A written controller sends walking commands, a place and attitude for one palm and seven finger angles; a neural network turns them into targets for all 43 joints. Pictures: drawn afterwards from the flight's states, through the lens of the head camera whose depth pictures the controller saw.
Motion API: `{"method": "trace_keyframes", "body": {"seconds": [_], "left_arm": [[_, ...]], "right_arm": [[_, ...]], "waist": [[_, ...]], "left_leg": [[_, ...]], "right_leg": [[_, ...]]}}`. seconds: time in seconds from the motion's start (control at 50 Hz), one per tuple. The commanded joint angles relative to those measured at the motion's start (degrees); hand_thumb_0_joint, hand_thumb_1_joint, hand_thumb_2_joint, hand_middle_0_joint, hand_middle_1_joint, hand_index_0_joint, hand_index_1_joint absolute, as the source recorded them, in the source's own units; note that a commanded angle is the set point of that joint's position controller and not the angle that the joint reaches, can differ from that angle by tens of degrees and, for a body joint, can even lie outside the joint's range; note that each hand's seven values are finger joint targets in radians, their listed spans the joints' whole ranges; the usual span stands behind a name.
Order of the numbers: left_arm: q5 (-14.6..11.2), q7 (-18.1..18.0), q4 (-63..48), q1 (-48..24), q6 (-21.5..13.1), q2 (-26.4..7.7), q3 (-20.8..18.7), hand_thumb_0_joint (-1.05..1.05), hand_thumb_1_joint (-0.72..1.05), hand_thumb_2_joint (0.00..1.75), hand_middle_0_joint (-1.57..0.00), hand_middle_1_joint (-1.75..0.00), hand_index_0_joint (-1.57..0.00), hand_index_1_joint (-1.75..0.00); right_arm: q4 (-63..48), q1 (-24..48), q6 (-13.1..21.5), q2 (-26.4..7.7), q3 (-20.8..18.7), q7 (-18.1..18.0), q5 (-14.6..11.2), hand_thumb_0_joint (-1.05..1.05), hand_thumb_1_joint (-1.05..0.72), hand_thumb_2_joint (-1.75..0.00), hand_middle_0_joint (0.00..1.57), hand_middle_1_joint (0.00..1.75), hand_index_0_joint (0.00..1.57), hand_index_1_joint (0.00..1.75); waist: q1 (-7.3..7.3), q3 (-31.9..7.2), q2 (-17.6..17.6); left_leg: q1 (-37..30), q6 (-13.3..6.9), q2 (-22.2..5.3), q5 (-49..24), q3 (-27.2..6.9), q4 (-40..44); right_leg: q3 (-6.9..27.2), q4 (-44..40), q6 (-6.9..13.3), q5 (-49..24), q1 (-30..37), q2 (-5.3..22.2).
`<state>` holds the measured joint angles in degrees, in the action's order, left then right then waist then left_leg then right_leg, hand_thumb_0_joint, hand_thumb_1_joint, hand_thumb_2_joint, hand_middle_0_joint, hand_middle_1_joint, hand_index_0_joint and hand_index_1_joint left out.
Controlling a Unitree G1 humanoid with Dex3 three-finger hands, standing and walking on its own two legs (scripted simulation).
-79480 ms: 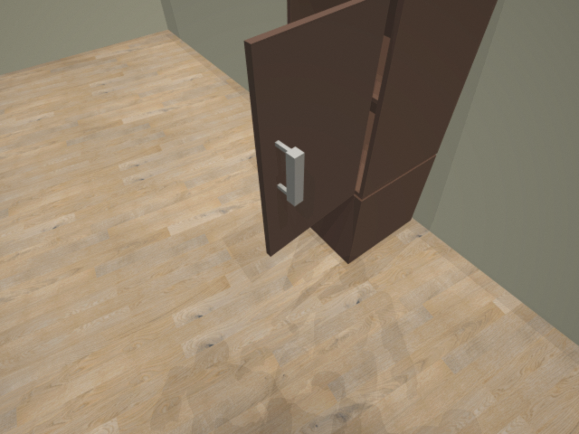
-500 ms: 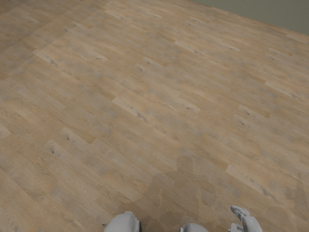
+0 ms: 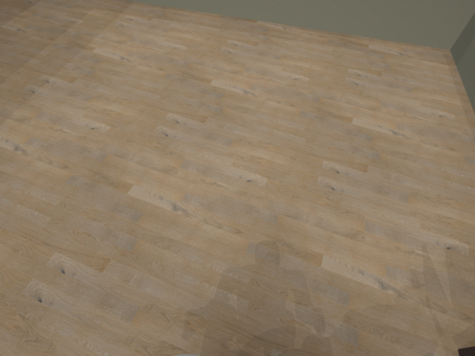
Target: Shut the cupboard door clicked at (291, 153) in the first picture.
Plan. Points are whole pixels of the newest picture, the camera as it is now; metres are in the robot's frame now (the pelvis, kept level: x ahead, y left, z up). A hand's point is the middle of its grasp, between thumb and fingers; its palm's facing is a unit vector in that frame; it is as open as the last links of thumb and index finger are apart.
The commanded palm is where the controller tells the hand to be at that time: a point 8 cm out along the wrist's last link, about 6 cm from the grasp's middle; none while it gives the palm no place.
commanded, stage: turn to face it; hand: left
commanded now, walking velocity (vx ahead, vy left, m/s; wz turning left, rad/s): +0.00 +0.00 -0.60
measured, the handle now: out of the picture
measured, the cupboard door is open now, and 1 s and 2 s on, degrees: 14 14 14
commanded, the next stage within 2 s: none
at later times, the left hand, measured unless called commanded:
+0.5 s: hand (166, 319) +0.19 +0.15 -0.15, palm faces -0.28 -0.92 -0.28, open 7.4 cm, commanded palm none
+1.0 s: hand (193, 295) +0.24 +0.11 -0.16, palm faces -0.54 -0.80 -0.27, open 7.4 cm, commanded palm none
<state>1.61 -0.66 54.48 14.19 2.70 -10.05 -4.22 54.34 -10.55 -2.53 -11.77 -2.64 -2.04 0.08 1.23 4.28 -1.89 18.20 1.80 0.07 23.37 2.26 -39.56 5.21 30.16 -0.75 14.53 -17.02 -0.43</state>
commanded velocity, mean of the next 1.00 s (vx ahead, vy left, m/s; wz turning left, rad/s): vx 0.00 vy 0.00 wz -0.60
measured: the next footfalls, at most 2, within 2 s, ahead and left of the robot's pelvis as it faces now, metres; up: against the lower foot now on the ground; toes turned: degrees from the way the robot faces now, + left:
left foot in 0.04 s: +0.03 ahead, +0.12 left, +0.00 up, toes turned +0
right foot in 0.34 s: +0.03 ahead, -0.13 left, +0.00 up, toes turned -17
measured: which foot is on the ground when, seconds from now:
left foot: up 0.00-0.02, down 0.04-0.34, up 0.36-0.66, down 0.68-0.98, up 1.00-1.00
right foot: down 0.00-0.04, up 0.06-0.32, down 0.34-0.68, up 0.70-0.96, down 0.98-1.00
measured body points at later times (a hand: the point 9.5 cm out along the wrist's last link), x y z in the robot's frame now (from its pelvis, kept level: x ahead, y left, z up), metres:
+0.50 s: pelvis +0.02 -0.01 +0.00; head +0.06 -0.04 +0.44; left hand +0.21 +0.20 -0.13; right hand +0.01 -0.29 -0.15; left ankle +0.02 +0.12 -0.67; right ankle -0.01 -0.12 -0.74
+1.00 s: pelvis +0.03 -0.01 -0.02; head +0.06 -0.04 +0.43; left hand +0.27 +0.15 -0.14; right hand -0.07 -0.26 -0.16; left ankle +0.11 +0.12 -0.73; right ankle -0.03 -0.10 -0.74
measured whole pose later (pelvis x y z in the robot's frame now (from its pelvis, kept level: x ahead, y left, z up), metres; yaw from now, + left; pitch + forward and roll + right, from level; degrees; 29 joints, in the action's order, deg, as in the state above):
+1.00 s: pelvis +0.03 -0.01 -0.02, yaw -36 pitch +0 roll -1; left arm 1.3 2.4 48.8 9.3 3.1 -15.2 -4.5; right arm 50.1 -13.8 -2.7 -14.6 -2.0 -1.0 1.3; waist 0.1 5.0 1.5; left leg 17.7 3.8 -10.7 23.7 9.8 -41.7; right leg -4.7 35.1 1.0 18.7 -16.6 0.7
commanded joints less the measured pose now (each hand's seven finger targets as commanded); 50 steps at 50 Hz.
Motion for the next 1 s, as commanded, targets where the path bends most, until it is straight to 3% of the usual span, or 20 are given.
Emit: {"method": "trace_keyframes", "body": {"seconds": [0.0, 0.02, 0.04, 0.12, 0.2, 0.28, 0.3, 0.32, 0.34, 0.44, 0.6, 0.62, 0.64, 0.66, 0.76, 0.86, 0.92, 0.94, 0.96, 0.98], "left_arm": [[-1.3, 0.4, -6.0, -1.8, -0.3, -7.0, -2.2, 0.0, 0.9, 0.9, -0.2, -0.3, -0.2, -0.3], [-1.0, 0.8, -7.4, -3.2, -0.4, -6.5, -1.7, 0.0, 0.9, 0.9, -0.2, -0.3, -0.2, -0.3], [-0.2, 1.0, -7.5, -5.4, 0.0, -8.0, -2.0, 0.0, 0.9, 0.9, -0.2, -0.3, -0.2, -0.3], [-0.6, 2.4, -6.9, -6.6, 0.7, -7.0, -1.4, 0.0, 0.9, 0.9, -0.2, -0.3, -0.2, -0.3], [-0.5, 2.8, -8.2, -8.1, 0.4, -6.8, -0.8, 0.0, 0.9, 0.9, -0.2, -0.3, -0.2, -0.3], [-0.4, 2.7, -7.6, -3.3, -0.3, -8.9, -1.3, 0.0, 0.9, 0.9, -0.2, -0.3, -0.2, -0.3], [-0.1, 2.3, -6.6, 1.0, -1.0, -12.6, -2.0, 0.0, 0.9, 0.9, -0.2, -0.3, -0.2, -0.3], [0.2, 1.4, -5.7, 4.6, -1.7, -18.6, -3.1, 0.0, 0.9, 0.9, -0.2, -0.3, -0.2, -0.3], [-0.7, 0.6, -5.5, 5.6, -1.6, -19.6, -3.1, 0.0, 0.9, 0.9, -0.2, -0.3, -0.2, -0.3], [-0.2, -0.3, -9.6, -5.4, -1.3, -14.4, -2.1, 0.0, 0.9, 0.9, -0.2, -0.3, -0.2, -0.3], [-0.2, 0.6, -9.7, -7.7, -0.5, -14.8, -2.8, 0.0, 0.9, 0.9, -0.2, -0.3, -0.2, -0.3], [-0.6, 0.7, -10.5, -7.9, -0.2, -13.1, -2.5, 0.0, 0.9, 0.9, -0.2, -0.3, -0.2, -0.3], [-1.2, 1.3, -11.3, -5.5, 0.2, -9.3, -1.8, 0.0, 0.9, 0.9, -0.2, -0.3, -0.2, -0.3], [-0.8, 1.6, -12.4, -6.1, -0.1, -9.2, -1.5, 0.0, 0.9, 0.9, -0.2, -0.3, -0.2, -0.3], [-0.5, 3.3, -10.3, -7.1, 0.5, -8.4, -1.7, 0.0, 0.9, 0.9, -0.2, -0.3, -0.2, -0.3], [-0.7, 3.5, -10.1, -7.4, 0.5, -7.3, -1.1, 0.0, 0.9, 0.9, -0.2, -0.3, -0.2, -0.3], [-0.6, 3.3, -8.6, -2.0, -0.1, -8.8, -1.6, 0.0, 0.9, 0.9, -0.2, -0.3, -0.2, -0.3], [-0.2, 2.9, -7.3, 2.0, -0.7, -12.5, -2.3, 0.0, 0.9, 0.9, -0.2, -0.3, -0.2, -0.3], [0.3, 2.0, -6.8, 4.0, -1.5, -19.1, -3.5, 0.0, 0.9, 0.9, -0.2, -0.3, -0.2, -0.3], [-0.6, 1.3, -6.6, 5.7, -1.2, -20.5, -3.3, 0.0, 0.9, 0.9, -0.2, -0.3, -0.2, -0.3]], "right_arm": [[-3.3, -6.0, 3.1, -9.7, -2.1, -0.7, 0.9, 0.0, -0.9, -0.9, 0.2, 0.3, 0.2, 0.3], [-4.1, -7.4, 2.8, -12.8, -2.4, -0.9, 1.4, 0.0, -0.9, -0.9, 0.2, 0.3, 0.2, 0.3], [-3.9, -6.9, 2.9, -12.0, -2.2, -1.0, 1.9, 0.0, -0.9, -0.9, 0.2, 0.3, 0.2, 0.3], [-5.2, -2.9, 2.6, -10.9, -1.7, -1.1, 2.0, 0.0, -0.9, -0.9, 0.2, 0.3, 0.2, 0.3], [-4.6, -5.0, 2.3, -12.3, -2.3, -0.6, 1.8, 0.0, -0.9, -0.9, 0.2, 0.3, 0.2, 0.3], [-5.4, -2.8, 2.0, -13.6, -2.8, 0.1, 1.2, 0.0, -0.9, -0.9, 0.2, 0.3, 0.2, 0.3], [-6.3, -2.8, 2.0, -12.0, -2.8, 0.6, 0.6, 0.0, -0.9, -0.9, 0.2, 0.3, 0.2, 0.3], [-9.1, 0.0, 2.0, -7.3, -1.8, 0.8, 0.3, 0.0, -0.9, -0.9, 0.2, 0.3, 0.2, 0.3], [-9.7, 1.1, 1.0, -8.6, -1.3, 0.1, 0.4, 0.0, -0.9, -0.9, 0.2, 0.3, 0.2, 0.3], [-7.8, 0.7, 0.7, -7.3, -1.0, 0.6, 0.7, 0.0, -0.9, -0.9, 0.2, 0.3, 0.2, 0.3], [-7.4, -5.5, 1.8, -6.4, -1.0, 0.4, 0.2, 0.0, -0.9, -0.9, 0.2, 0.3, 0.2, 0.3], [-6.8, -7.8, 2.5, -8.6, -1.3, 0.2, 0.5, 0.0, -0.9, -0.9, 0.2, 0.3, 0.2, 0.3], [-7.2, -7.8, 3.0, -14.4, -2.2, -0.1, 1.5, 0.0, -0.9, -0.9, 0.2, 0.3, 0.2, 0.3], [-8.3, -8.7, 2.7, -17.1, -2.6, -0.3, 1.7, 0.0, -0.9, -0.9, 0.2, 0.3, 0.2, 0.3], [-9.5, -2.0, 2.8, -12.4, -1.4, -0.6, 2.1, 0.0, -0.9, -0.9, 0.2, 0.3, 0.2, 0.3], [-7.9, -3.8, 2.0, -14.0, -2.4, 0.0, 1.8, 0.0, -0.9, -0.9, 0.2, 0.3, 0.2, 0.3], [-8.1, -1.4, 1.5, -14.2, -2.8, 0.4, 1.4, 0.0, -0.9, -0.9, 0.2, 0.3, 0.2, 0.3], [-8.7, -0.9, 1.4, -12.4, -2.8, 0.7, 0.9, 0.0, -0.9, -0.9, 0.2, 0.3, 0.2, 0.3], [-11.5, 1.0, 1.4, -7.2, -1.6, 1.0, 0.6, 0.0, -0.9, -0.9, 0.2, 0.3, 0.2, 0.3], [-12.6, 3.1, 0.7, -9.1, -1.3, 0.6, 0.7, 0.0, -0.9, -0.9, 0.2, 0.3, 0.2, 0.3]], "waist": [[-2.58, -9.2, 11.6], [-3.65, -7.2, 18.3], [-3.85, -4.8, 14.4], [-1.82, -3.4, 12.1], [-3.08, -4.5, 13.5], [0.21, -6.3, 10.6], [2.13, -9.0, 3.3], [3.86, -9.4, -13.8], [4.27, -9.2, -10.4], [-0.97, -7.3, -6.0], [-3.81, -7.8, -6.4], [-4.58, -8.5, -1.8], [-3.89, -8.5, 14.8], [-4.58, -7.8, 19.6], [-1.89, -5.7, 13.4], [-2.98, -6.2, 15.8], [0.26, -6.5, 12.4], [2.21, -7.8, 3.7], [3.5, -6.4, -16.9], [4.6, -6.5, -12.9]], "left_leg": [[-17.6, -4.7, -15.0, -17.3, -14.3, 21.7], [-14.1, -10.9, -25.0, -23.4, -21.0, 23.8], [-11.4, -13.1, -25.1, -27.1, -20.1, 23.0], [-13.2, -10.8, -19.2, -43.3, -5.6, 17.0], [-13.6, -9.0, -18.9, -42.7, -1.2, 14.4], [-8.4, -4.7, -17.3, -35.9, 2.6, 5.4], [-1.7, -1.5, -14.3, -27.2, 6.0, -4.2], [14.0, 1.9, -4.5, 8.7, 8.8, -18.0], [15.8, 1.9, -4.6, 14.3, -0.2, -26.1], [12.4, 2.9, -5.8, 2.6, -2.3, -23.4], [-4.0, 2.0, -1.9, -7.5, -0.1, 8.1], [-10.9, 1.0, -4.7, -10.3, -2.5, 16.5], [-16.4, -4.2, -18.2, -12.2, -17.3, 22.4], [-12.9, -10.7, -28.3, -16.3, -25.1, 24.6], [-10.1, -9.9, -19.8, -34.0, -6.0, 17.9], [-9.4, -8.6, -20.2, -31.1, -0.4, 15.2], [-3.4, -4.5, -18.4, -21.9, 3.1, 7.2], [2.5, -1.2, -15.0, -12.9, 5.7, -2.0], [17.9, 2.5, -5.5, 13.0, 8.7, -16.8], [17.7, 1.9, -5.6, 13.7, -0.1, -25.0]], "right_leg": [[3.0, 8.5, 1.0, -1.2, -10.5, -0.8], [-3.2, 19.2, -0.7, 17.9, -13.3, -1.8], [-2.7, 27.6, -1.1, 18.6, -13.8, -0.5], [-6.2, 27.1, -1.9, 14.6, -12.9, 1.9], [-10.2, 15.6, -0.9, 10.3, -5.9, 0.3], [-11.1, -1.3, 0.7, -3.5, 7.2, -0.3], [-4.2, -6.0, 2.8, -15.4, 16.9, 5.6], [15.2, -8.1, 10.1, -37.4, 23.9, 20.3], [17.9, -8.7, 14.9, -39.1, 19.5, 24.4], [7.9, -7.4, 11.9, -29.0, 10.2, 14.4], [11.9, -3.2, 7.7, -16.4, 1.0, 10.0], [9.5, 0.7, 4.8, -10.2, -4.6, 6.4], [2.2, 11.8, 0.9, 7.1, -14.7, -2.1], [-3.6, 25.5, -0.7, 21.9, -16.2, -2.5], [-6.3, 31.0, -2.5, 15.2, -12.8, 2.1], [-11.1, 16.3, -1.5, 12.1, -4.5, 0.2], [-12.0, 0.7, -0.2, 0.5, 6.5, -0.4], [-5.2, -7.1, 1.6, -6.0, 14.1, 4.7], [17.2, -12.4, 8.1, -20.0, 18.8, 20.0], [19.8, -12.7, 13.1, -21.0, 12.7, 24.1]]}}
